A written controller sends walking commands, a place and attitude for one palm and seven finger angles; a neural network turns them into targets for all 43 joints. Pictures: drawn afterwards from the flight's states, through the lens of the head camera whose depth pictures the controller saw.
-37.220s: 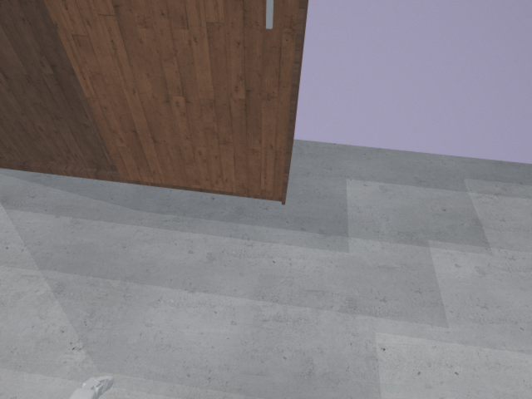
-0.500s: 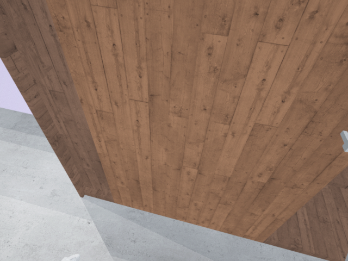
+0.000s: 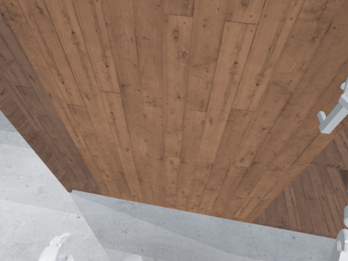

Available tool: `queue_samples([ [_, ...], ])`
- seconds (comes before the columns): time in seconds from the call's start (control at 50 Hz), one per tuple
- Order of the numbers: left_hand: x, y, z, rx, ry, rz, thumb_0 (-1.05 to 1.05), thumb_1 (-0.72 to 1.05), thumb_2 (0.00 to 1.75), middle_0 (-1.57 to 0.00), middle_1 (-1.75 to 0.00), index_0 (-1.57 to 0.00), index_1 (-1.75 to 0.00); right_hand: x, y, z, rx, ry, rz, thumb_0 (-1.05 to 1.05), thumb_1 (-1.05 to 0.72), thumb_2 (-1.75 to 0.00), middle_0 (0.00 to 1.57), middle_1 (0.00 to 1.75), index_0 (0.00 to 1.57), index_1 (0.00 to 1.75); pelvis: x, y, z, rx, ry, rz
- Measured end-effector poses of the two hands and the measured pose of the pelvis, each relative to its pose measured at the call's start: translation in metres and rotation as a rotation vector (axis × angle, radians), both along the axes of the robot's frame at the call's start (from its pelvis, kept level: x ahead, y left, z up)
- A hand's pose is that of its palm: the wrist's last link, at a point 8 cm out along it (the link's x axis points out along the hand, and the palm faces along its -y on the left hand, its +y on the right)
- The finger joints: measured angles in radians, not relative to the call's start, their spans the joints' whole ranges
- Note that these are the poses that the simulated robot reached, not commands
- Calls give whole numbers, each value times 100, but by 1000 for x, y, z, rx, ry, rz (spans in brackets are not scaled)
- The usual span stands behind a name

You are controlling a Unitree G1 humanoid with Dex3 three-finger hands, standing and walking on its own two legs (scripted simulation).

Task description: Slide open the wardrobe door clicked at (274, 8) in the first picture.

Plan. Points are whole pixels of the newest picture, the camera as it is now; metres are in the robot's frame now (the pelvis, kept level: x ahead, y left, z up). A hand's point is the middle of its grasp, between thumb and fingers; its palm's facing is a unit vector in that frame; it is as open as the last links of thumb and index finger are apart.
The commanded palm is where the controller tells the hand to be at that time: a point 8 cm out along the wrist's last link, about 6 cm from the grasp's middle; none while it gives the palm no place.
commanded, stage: stop walking and hold the door there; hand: right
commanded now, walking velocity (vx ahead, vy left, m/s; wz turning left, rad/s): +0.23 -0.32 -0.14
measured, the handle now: out of the picture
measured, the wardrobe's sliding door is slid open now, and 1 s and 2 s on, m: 0.60 0.60 0.60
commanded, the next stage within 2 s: loosen the grip on the handle in 1.30 s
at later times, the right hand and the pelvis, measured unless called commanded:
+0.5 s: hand out of the picture +0.39 -0.30 +0.22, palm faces +0.33 +0.92 -0.22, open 5.5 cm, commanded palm +0.36 -0.34 +0.19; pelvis -0.01 -0.09 +0.01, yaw -5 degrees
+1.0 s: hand (347, 101) +0.38 -0.29 +0.22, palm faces +0.23 +0.97 -0.10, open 5.9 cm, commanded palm +0.36 -0.33 +0.19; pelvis -0.03 -0.11 +0.00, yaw -7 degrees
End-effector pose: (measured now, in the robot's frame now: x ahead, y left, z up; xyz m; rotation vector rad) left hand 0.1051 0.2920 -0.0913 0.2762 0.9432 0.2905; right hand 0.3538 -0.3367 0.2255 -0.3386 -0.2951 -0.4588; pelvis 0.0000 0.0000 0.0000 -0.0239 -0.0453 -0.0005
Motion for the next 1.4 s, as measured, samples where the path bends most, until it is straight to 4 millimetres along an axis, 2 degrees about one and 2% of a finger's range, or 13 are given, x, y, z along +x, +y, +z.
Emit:
queue_samples([
  [0.12, 14, -57, -13, -142, -31, -69, 1, 91, 89, -20, -30, -20, -30, -1, 3, 0, 43, 12, 6, -19, -72, -78, 46, 143, 37, 140, -9, -8, 4, 23, 16, 3],
  [0.18, 21, -77, -26, -199, -40, -117, 1, 91, 89, -20, -30, -20, -30, -1, 4, -1, 32, 14, 1, -19, -73, -77, 46, 142, 34, 140, -12, -10, -5, 2, 27, -6],
  [0.24, 22, -89, -30, -215, -10, -142, 1, 91, 89, -20, -30, -20, -30, -1, 2, 0, 22, 32, 17, -21, -73, -76, 46, 141, 34, 140, -16, -19, 0, -1, 10, -27],
  [0.42, 16, -104, -10, -126, 54, -169, 1, 91, 89, -20, -30, -20, -30, 3, -8, 2, -9, 47, 122, -23, -67, -78, 48, 143, 41, 140, -13, -60, 21, -76, 21, -83],
  [0.48, 23, -113, -7, -69, 48, -163, 1, 91, 89, -20, -30, -20, -30, 2, -11, -2, 16, -1, 155, -24, -65, -74, 47, 143, 43, 140, -11, -83, 16, -69, 17, -85],
  [0.54, 36, -129, -12, -15, -16, -143, 1, 91, 89, -20, -30, -20, -30, 1, -14, -8, 37, -64, 208, -25, -64, -70, 44, 142, 42, 137, -9, -109, -5, 0, 15, -74],
  [0.68, 53, -198, -8, -163, -85, -219, 1, 91, 89, -19, -30, -19, -30, -1, -10, -12, 88, -78, 263, -17, -71, -74, 35, 142, 27, 124, -25, -106, -5, 11, -1, -74],
  [0.76, 56, -220, -21, -254, -103, -283, 1, 91, 89, -20, -30, -20, -30, -3, -6, -12, 100, -61, 242, -15, -75, -77, 39, 141, 21, 128, -30, -98, -10, 14, -1, -67],
  [0.86, 47, -214, -27, -258, -55, -279, 1, 90, 89, -20, -30, -20, -30, -4, -5, -10, 92, -28, 228, -15, -75, -79, 43, 140, 20, 132, -32, -96, -4, 13, -4, -101],
  [1.02, 30, -174, -6, -70, -7, -242, 1, 91, 89, -20, -30, -20, -30, -2, -6, -11, 157, -45, 284, -12, -73, -82, 45, 140, 25, 136, -29, -107, 2, 15, 18, -118],
  [1.08, 28, -166, 5, -46, -9, -222, 1, 91, 89, -20, -30, -20, -30, -1, -5, -11, 179, -47, 296, -11, -75, -83, 45, 140, 24, 136, -30, -109, 6, 12, 15, -94],
  [1.14, 28, -164, 9, -50, -26, -221, 1, 91, 89, -20, -30, -20, -30, -2, -5, -10, 169, -36, 289, -11, -76, -82, 46, 140, 23, 136, -30, -109, 8, 21, 17, -88],
  [1.4, 29, -169, -2, -120, -36, -194, 1, 91, 89, -20, -30, -20, -30, -5, -2, -7, 151, 16, 233, -10, -77, -80, 46, 140, 22, 137, -29, -96, 7, 24, 26, -104],
])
